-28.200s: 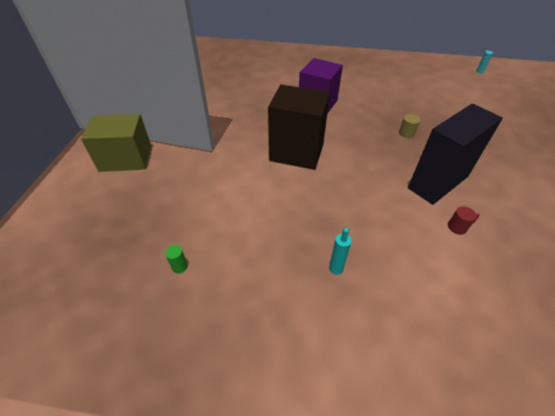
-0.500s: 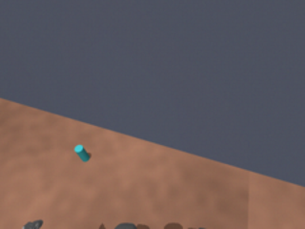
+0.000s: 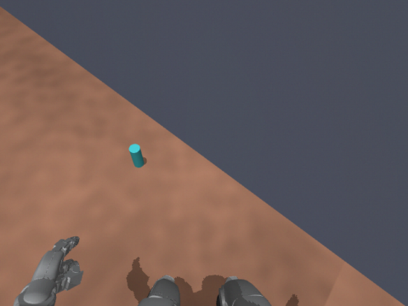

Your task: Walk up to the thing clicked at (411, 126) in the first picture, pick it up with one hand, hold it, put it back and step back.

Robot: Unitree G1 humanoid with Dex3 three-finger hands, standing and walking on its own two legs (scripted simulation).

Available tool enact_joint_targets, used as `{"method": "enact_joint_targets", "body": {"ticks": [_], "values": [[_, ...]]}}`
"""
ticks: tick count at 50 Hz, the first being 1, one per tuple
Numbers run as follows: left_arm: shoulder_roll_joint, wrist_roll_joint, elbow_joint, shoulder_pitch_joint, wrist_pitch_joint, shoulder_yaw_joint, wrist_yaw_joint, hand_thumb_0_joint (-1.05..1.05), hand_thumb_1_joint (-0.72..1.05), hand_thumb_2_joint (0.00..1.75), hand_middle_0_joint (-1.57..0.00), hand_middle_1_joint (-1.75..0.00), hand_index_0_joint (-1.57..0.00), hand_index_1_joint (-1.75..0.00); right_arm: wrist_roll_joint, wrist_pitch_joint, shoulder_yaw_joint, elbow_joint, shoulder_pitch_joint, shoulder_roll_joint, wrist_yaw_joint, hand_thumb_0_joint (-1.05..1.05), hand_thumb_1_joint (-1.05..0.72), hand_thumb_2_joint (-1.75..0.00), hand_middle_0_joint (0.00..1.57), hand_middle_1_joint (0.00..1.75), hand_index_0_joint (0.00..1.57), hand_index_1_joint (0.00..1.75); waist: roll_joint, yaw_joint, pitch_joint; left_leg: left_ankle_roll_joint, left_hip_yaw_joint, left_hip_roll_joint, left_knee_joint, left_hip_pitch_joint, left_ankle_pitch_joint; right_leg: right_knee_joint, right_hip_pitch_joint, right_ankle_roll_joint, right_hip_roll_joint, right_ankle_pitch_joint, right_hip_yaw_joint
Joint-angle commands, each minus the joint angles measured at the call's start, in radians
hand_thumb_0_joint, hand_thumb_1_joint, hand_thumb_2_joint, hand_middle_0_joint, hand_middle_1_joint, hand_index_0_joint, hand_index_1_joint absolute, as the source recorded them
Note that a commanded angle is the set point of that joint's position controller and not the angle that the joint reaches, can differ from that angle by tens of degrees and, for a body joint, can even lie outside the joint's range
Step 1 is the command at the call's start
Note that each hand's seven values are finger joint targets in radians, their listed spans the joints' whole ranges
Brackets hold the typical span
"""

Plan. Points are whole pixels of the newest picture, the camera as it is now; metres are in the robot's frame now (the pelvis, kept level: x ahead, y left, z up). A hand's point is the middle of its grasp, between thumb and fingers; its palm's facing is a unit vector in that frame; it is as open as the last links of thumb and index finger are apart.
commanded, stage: walk up
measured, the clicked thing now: out of the picture +0.54 +1.34 -0.69
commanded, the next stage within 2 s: none
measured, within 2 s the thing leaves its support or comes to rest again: neither
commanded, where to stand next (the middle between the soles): +0.10 +0.01 m, yaw +62 degrees
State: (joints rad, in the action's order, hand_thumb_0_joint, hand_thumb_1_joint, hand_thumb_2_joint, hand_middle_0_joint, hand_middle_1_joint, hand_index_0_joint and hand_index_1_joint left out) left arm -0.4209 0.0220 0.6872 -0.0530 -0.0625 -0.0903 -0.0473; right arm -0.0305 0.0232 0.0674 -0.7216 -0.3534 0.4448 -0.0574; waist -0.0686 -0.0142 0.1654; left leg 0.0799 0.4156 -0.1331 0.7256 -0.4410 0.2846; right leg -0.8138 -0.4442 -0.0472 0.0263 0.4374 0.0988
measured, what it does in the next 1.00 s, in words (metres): steps on the spot, turning left: left foot, then right foot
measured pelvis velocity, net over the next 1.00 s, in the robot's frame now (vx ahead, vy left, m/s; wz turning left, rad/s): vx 0.04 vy -0.05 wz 0.81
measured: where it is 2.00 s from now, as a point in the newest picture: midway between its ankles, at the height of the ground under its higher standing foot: outside the picture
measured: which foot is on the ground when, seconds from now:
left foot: down 0.00-0.02, up 0.04-0.46, down 0.48-0.94, up 0.96-1.00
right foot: down 0.00-0.50, up 0.52-0.90, down 0.92-1.00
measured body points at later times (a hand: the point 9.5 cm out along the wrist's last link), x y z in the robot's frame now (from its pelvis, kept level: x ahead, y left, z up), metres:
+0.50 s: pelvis -0.03 -0.04 +0.01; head -0.03 -0.01 +0.46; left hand -0.14 +0.30 -0.10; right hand +0.20 -0.30 -0.07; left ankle -0.07 +0.06 -0.71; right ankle +0.04 -0.14 -0.70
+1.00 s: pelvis +0.04 -0.05 +0.01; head +0.10 -0.01 +0.45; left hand -0.09 +0.26 -0.09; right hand +0.33 -0.22 -0.11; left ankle -0.06 +0.05 -0.67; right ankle +0.18 -0.08 -0.71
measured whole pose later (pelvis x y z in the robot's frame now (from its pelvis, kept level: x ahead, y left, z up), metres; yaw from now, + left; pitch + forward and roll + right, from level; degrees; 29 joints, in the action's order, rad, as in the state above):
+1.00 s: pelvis +0.04 -0.05 +0.01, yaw +47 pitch -2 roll +1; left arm -0.38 0.01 0.75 -0.15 0.01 -0.04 -0.02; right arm 0.00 0.01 0.06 -0.74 -0.28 0.43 -0.05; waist 0.03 -0.01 0.20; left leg -0.01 0.17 -0.12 1.00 -0.42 0.50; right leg -0.73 -0.42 -0.02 -0.05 0.27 -0.05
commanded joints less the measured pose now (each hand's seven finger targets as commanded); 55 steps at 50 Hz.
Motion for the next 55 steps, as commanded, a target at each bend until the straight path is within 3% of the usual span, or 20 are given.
{"method": "enact_joint_targets", "body": {"ticks": [1, 2, 3, 6, 8, 16, 22, 24, 25, 26, 27, 31, 41, 45, 46, 47, 48, 49, 52, 55], "values": [[-0.26, 0.016, -0.055, -0.19, 0.052, -0.087, 0.031, 0.0, 0.9, 0.9, -0.2, -0.3, -0.2, -0.3, 0.017, 0.003, 0.034, 0.107, -0.007, 0.106, -0.013, 0.0, -0.9, -0.9, 0.2, 0.3, 0.2, 0.3, -0.149, 0.132, -0.317, -0.115, -0.159, -0.043, 0.221, -0.279, 0.126, 0.416, 0.546, -0.096, -0.329, -0.092, 0.313], [-0.275, 0.021, -0.081, -0.094, 0.047, -0.086, 0.026, 0.0, 0.9, 0.9, -0.2, -0.3, -0.2, -0.3, 0.009, 0.001, 0.04, 0.091, -0.043, 0.14, -0.032, 0.0, -0.9, -0.9, 0.2, 0.3, 0.2, 0.3, -0.168, 0.088, -0.272, -0.083, -0.23, 0.014, 0.323, -0.354, 0.288, 0.454, 0.463, -0.144, -0.46, -0.086, 0.43], [-0.308, 0.013, -0.104, 0.006, 0.041, -0.1, 0.019, 0.0, 0.9, 0.9, -0.2, -0.3, -0.2, -0.3, -0.007, -0.003, 0.06, 0.071, -0.063, 0.191, -0.036, 0.0, -0.9, -0.9, 0.2, 0.3, 0.2, 0.3, -0.207, 0.058, -0.249, -0.074, -0.302, 0.089, 0.433, -0.29, 0.268, 0.537, 0.309, -0.22, -0.555, 0.158, 0.523], [-0.2, 0.022, -0.076, 0.042, 0.06, -0.063, 0.014, 0.0, 0.9, 0.9, -0.2, -0.3, -0.2, -0.3, 0.005, -0.01, 0.086, 0.025, -0.015, 0.235, 0.02, 0.0, -0.9, -0.9, 0.2, 0.3, 0.2, 0.3, -0.074, 0.023, -0.081, -0.082, -0.299, 0.112, 0.466, -0.168, 0.116, 0.515, 0.109, -0.172, -0.344, 0.169, 0.247], [-0.204, 0.018, -0.04, -0.009, 0.073, -0.07, 0.017, 0.0, 0.9, 0.9, -0.2, -0.3, -0.2, -0.3, 0.002, -0.015, 0.067, 0.01, -0.041, 0.189, 0.048, 0.0, -0.9, -0.9, 0.2, 0.3, 0.2, 0.3, -0.12, 0.034, -0.099, -0.101, -0.338, 0.131, 0.431, -0.174, 0.074, 0.484, 0.173, -0.136, -0.292, 0.161, 0.125], [-0.25, 0.016, -0.044, -0.166, 0.095, -0.076, -0.006, 0.0, 0.9, 0.9, -0.2, -0.3, -0.2, -0.3, 0.0, -0.012, 0.061, 0.027, 0.095, 0.177, 0.083, 0.0, -0.9, -0.9, 0.2, 0.3, 0.2, 0.3, -0.134, 0.107, -0.095, -0.073, -0.429, 0.158, 0.104, -0.145, 0.099, 0.557, 0.337, -0.131, -0.381, 0.134, 0.037], [-0.275, 0.008, -0.049, -0.113, 0.057, -0.065, -0.018, 0.0, 0.9, 0.9, -0.2, -0.3, -0.2, -0.3, 0.016, 0.006, 0.076, -0.038, -0.06, 0.162, 0.08, 0.0, -0.9, -0.9, 0.2, 0.3, 0.2, 0.3, -0.096, 0.02, -0.173, -0.087, -0.524, 0.112, -0.099, 0.248, 0.049, 0.436, 0.065, -0.087, -0.39, 0.236, -0.157], [-0.212, 0.012, -0.045, -0.145, 0.042, -0.041, -0.021, 0.0, 0.9, 0.9, -0.2, -0.3, -0.2, -0.3, 0.012, 0.013, 0.101, -0.075, -0.182, 0.218, 0.06, 0.0, -0.9, -0.9, 0.2, 0.3, 0.2, 0.3, 0.094, -0.047, -0.219, -0.139, -0.394, 0.101, -0.22, 0.473, 0.192, 0.126, -0.124, -0.028, -0.327, 0.332, -0.212], [-0.14, 0.0, -0.047, -0.185, 0.034, -0.018, -0.023, 0.0, 0.9, 0.9, -0.2, -0.3, -0.2, -0.3, 0.003, 0.016, 0.114, -0.053, -0.161, 0.283, 0.045, 0.0, -0.9, -0.9, 0.2, 0.3, 0.2, 0.3, 0.311, -0.043, -0.137, -0.206, -0.032, 0.245, -0.451, 0.474, 0.507, -0.161, -0.308, 0.026, -0.192, 0.241, -0.287], [-0.139, 0.001, -0.054, -0.175, 0.033, -0.01, -0.026, 0.0, 0.9, 0.9, -0.2, -0.3, -0.2, -0.3, -0.011, 0.028, 0.109, 0.005, -0.078, 0.324, 0.031, 0.0, -0.9, -0.9, 0.2, 0.3, 0.2, 0.3, 0.258, -0.013, -0.066, -0.281, 0.307, 0.419, -0.52, 0.368, 0.619, -0.308, -0.425, 0.067, -0.122, 0.104, -0.191], [-0.222, 0.006, -0.063, -0.115, 0.043, -0.03, -0.016, 0.0, 0.9, 0.9, -0.2, -0.3, -0.2, -0.3, 0.01, 0.028, 0.107, 0.01, -0.06, 0.364, 0.033, 0.0, -0.9, -0.9, 0.2, 0.3, 0.2, 0.3, 0.218, -0.034, -0.008, -0.384, 0.443, 0.509, -0.602, 0.23, 0.66, -0.323, -0.396, 0.063, -0.152, 0.078, -0.09], [-0.244, -0.001, 0.03, -0.25, 0.064, -0.043, -0.012, 0.0, 0.9, 0.9, -0.2, -0.3, -0.2, -0.3, 0.038, 0.056, 0.054, 0.007, 0.004, 0.218, 0.023, 0.0, -0.9, -0.9, 0.2, 0.3, 0.2, 0.3, 0.133, 0.038, -0.024, -0.248, -0.006, 0.298, -0.406, 0.262, 0.077, -0.225, -0.265, 0.044, -0.181, -0.123, -0.052], [-0.172, -0.026, -0.026, -0.122, 0.072, -0.016, 0.037, 0.0, 0.9, 0.9, -0.2, -0.3, -0.2, -0.3, 0.006, 0.042, 0.068, 0.034, -0.094, 0.219, 0.005, 0.0, -0.9, -0.9, 0.2, 0.3, 0.2, 0.3, 0.26, -0.021, -0.134, -0.224, -0.041, 0.204, -0.132, 0.278, -0.886, -0.019, -0.092, 0.013, -0.079, -0.098, -0.144], [-0.161, -0.025, 0.015, -0.207, 0.096, -0.023, 0.049, 0.0, 0.9, 0.9, -0.2, -0.3, -0.2, -0.3, 0.03, 0.021, 0.06, 0.072, -0.014, 0.191, 0.005, 0.0, -0.9, -0.9, 0.2, 0.3, 0.2, 0.3, 0.16, 0.053, -0.244, -0.195, -0.058, 0.137, 0.041, 0.192, -0.657, 0.282, 0.197, -0.019, -0.036, -0.297, -0.12], [-0.22, -0.014, 0.027, -0.281, 0.103, -0.04, 0.055, 0.0, 0.9, 0.9, -0.2, -0.3, -0.2, -0.3, 0.046, 0.023, 0.047, 0.089, 0.008, 0.155, 0.005, 0.0, -0.9, -0.9, 0.2, 0.3, 0.2, 0.3, 0.048, 0.096, -0.329, -0.146, -0.122, 0.091, 0.179, 0.091, -0.514, 0.307, 0.39, -0.061, -0.149, -0.5, 0.0], [-0.279, -0.009, 0.03, -0.327, 0.105, -0.059, 0.058, 0.0, 0.9, 0.9, -0.2, -0.3, -0.2, -0.3, 0.055, 0.023, 0.028, 0.099, -0.007, 0.104, 0.002, 0.0, -0.9, -0.9, 0.2, 0.3, 0.2, 0.3, -0.149, 0.127, -0.394, -0.103, -0.25, 0.015, 0.372, -0.112, -0.141, 0.326, 0.583, -0.127, -0.387, -0.624, 0.211], [-0.284, -0.01, 0.012, -0.258, 0.095, -0.061, 0.052, 0.0, 0.9, 0.9, -0.2, -0.3, -0.2, -0.3, 0.036, 0.01, 0.038, 0.077, -0.061, 0.136, -0.013, 0.0, -0.9, -0.9, 0.2, 0.3, 0.2, 0.3, -0.185, 0.08, -0.374, -0.096, -0.327, 0.025, 0.454, -0.178, 0.339, 0.363, 0.532, -0.211, -0.527, -0.571, 0.34], [-0.303, -0.008, -0.002, -0.168, 0.091, -0.067, 0.053, 0.0, 0.9, 0.9, -0.2, -0.3, -0.2, -0.3, 0.022, 0.003, 0.051, 0.054, -0.09, 0.174, -0.021, 0.0, -0.9, -0.9, 0.2, 0.3, 0.2, 0.3, -0.212, 0.05, -0.326, -0.094, -0.317, 0.081, 0.525, -0.198, 0.377, 0.397, 0.449, -0.27, -0.577, -0.414, 0.451], [-0.215, -0.006, -0.002, -0.107, 0.084, -0.037, 0.058, 0.0, 0.9, 0.9, -0.2, -0.3, -0.2, -0.3, 0.014, -0.004, 0.069, 0.003, -0.036, 0.201, 0.017, 0.0, -0.9, -0.9, 0.2, 0.3, 0.2, 0.3, -0.102, 0.039, -0.146, -0.077, -0.335, 0.099, 0.517, -0.126, 0.189, 0.419, 0.191, -0.178, -0.364, -0.18, 0.113], [-0.243, 0.007, 0.016, -0.107, 0.087, -0.046, 0.055, 0.0, 0.9, 0.9, -0.2, -0.3, -0.2, -0.3, 0.013, -0.012, 0.057, -0.013, -0.037, 0.159, 0.051, 0.0, -0.9, -0.9, 0.2, 0.3, 0.2, 0.3, -0.161, 0.05, -0.115, -0.067, -0.366, 0.104, 0.397, -0.103, 0.084, 0.445, 0.153, -0.146, -0.301, -0.049, 0.007]]}}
